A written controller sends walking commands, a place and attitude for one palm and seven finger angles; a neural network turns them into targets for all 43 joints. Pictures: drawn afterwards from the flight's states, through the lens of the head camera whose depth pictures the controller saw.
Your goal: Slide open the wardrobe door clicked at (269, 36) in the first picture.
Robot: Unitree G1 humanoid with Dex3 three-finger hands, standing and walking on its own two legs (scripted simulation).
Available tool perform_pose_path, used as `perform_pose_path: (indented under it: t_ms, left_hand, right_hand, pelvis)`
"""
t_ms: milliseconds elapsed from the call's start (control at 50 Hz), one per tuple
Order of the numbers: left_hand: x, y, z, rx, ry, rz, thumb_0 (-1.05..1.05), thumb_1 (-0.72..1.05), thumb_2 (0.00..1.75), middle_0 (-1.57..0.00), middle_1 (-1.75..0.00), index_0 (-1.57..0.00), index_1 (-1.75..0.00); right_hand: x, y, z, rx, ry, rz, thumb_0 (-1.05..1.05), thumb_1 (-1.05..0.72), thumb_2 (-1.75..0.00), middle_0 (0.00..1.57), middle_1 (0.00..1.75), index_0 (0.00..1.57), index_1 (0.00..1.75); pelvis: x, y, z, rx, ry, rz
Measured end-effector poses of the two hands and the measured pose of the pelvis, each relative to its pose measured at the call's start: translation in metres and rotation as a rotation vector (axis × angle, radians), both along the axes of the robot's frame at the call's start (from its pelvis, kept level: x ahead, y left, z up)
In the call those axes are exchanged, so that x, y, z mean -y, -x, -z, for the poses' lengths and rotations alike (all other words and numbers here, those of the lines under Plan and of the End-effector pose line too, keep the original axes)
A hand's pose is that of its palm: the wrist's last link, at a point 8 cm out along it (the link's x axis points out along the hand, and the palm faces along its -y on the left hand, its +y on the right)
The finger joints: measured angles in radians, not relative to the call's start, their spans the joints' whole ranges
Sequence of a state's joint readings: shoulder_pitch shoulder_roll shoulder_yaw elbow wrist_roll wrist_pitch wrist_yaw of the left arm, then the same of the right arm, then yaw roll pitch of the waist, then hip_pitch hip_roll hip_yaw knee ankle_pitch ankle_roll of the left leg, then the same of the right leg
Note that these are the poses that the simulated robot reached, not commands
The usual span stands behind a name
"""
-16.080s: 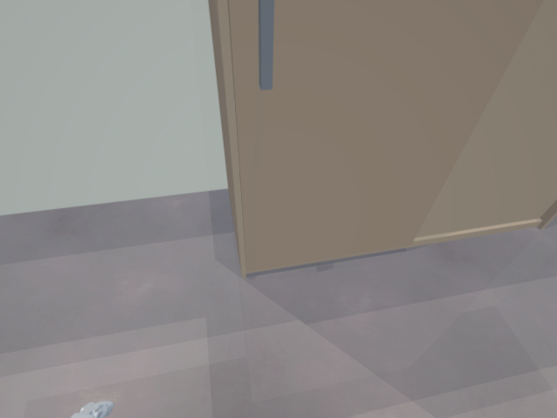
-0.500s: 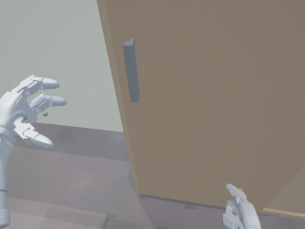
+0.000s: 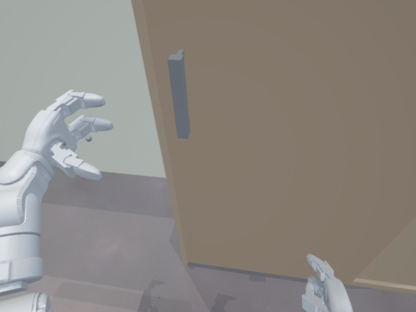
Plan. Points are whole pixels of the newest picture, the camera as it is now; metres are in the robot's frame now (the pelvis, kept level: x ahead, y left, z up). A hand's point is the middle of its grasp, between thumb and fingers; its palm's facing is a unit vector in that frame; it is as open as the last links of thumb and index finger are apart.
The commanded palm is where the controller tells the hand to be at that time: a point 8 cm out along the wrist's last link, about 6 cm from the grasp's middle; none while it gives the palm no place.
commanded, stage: move the hooked fingers beside the handle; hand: left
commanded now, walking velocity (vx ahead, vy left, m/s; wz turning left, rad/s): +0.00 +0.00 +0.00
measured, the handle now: (182, 96) +0.50 +0.11 +0.20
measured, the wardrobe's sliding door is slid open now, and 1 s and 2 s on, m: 0.00 0.00 0.00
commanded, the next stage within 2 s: none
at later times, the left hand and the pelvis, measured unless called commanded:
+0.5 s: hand (118, 122) +0.37 +0.21 +0.21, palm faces -0.04 -1.00 -0.02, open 14.0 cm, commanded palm +0.35 +0.26 +0.21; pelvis +0.00 +0.00 +0.00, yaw +0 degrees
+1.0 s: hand (140, 111) +0.42 +0.18 +0.20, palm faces -0.05 -1.00 -0.01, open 14.0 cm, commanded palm +0.41 +0.24 +0.20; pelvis +0.01 -0.01 +0.00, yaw -1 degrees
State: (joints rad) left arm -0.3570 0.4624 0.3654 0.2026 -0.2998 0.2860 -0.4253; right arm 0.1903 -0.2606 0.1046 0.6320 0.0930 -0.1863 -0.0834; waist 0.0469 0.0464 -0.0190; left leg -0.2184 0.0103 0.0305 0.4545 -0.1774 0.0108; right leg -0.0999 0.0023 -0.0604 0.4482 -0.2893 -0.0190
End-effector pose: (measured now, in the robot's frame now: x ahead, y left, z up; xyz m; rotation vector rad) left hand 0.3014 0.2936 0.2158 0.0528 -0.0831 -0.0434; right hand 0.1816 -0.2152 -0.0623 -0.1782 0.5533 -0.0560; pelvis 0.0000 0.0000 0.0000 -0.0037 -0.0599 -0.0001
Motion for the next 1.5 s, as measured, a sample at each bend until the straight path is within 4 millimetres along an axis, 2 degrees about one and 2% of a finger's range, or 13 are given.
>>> perform_pose_path:
  t_ms: [120,480,840,1040,1160,1320,1500]
  left_hand:
    - [0.000,-0.010,0.004,-0.025,0.004,-0.030,-0.02,-0.50,0.30,-0.30,-1.20,-0.30,-1.20]
    - [0.031,-0.049,0.003,-0.034,0.027,0.001,-0.02,-0.50,0.30,-0.30,-1.20,-0.30,-1.20]
    - [0.040,-0.085,0.006,-0.052,0.043,-0.013,-0.02,-0.50,0.30,-0.30,-1.20,-0.30,-1.20]
    - [0.060,-0.108,0.011,-0.087,0.047,0.007,-0.02,-0.50,0.30,-0.30,-1.20,-0.30,-1.20]
    - [0.060,-0.122,0.009,-0.072,0.056,-0.021,-0.02,-0.50,0.30,-0.30,-1.20,-0.30,-1.20]
    - [0.057,-0.119,0.011,-0.068,0.052,-0.009,-0.02,-0.50,0.30,-0.30,-1.20,-0.30,-1.20]
    - [0.045,-0.104,0.019,-0.065,0.056,-0.039,-0.02,-0.50,0.30,-0.30,-1.20,-0.30,-1.20]
  right_hand:
    - [0.001,0.005,0.002,-0.025,0.003,0.012,0.02,-0.91,-0.90,0.20,0.30,0.20,0.30]
    - [0.015,0.017,0.010,-0.089,0.029,0.064,0.02,-0.91,-0.90,0.20,0.30,0.20,0.30]
    - [0.041,0.040,0.021,-0.185,0.049,0.139,0.01,-0.91,-0.90,0.20,0.30,0.20,0.30]
    - [0.044,0.050,0.028,-0.226,0.050,0.160,0.01,-0.91,-0.90,0.20,0.30,0.20,0.30]
    - [0.045,0.062,0.030,-0.255,0.046,0.183,0.01,-0.91,-0.90,0.20,0.30,0.20,0.30]
    - [0.048,0.075,0.036,-0.296,0.036,0.207,0.01,-0.91,-0.90,0.20,0.30,0.20,0.30]
    - [0.046,0.064,0.029,-0.261,0.050,0.191,0.01,-0.91,-0.90,0.20,0.30,0.20,0.30]
  pelvis:
    - [-0.001,-0.001,0.000,-0.001,0.000,0.004]
    - [0.000,-0.004,-0.001,-0.016,-0.001,0.007]
    - [0.007,-0.013,-0.001,-0.043,-0.004,0.020]
    - [0.007,-0.013,0.000,-0.061,-0.004,0.019]
    - [0.008,-0.015,0.000,-0.073,-0.005,0.030]
    - [0.005,-0.020,0.000,-0.074,-0.008,0.041]
    - [0.005,-0.016,0.000,-0.059,-0.004,0.034]
